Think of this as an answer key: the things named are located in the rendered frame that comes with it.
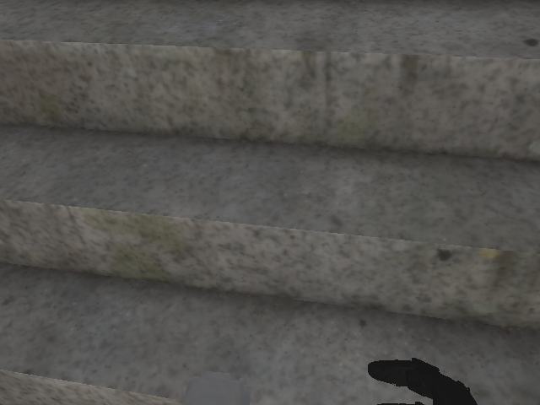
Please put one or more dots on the robot right hand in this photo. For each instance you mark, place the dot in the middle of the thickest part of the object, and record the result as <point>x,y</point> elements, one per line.
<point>422,378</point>

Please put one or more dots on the left robot thigh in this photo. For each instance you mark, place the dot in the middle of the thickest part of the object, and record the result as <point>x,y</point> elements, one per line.
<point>216,388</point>

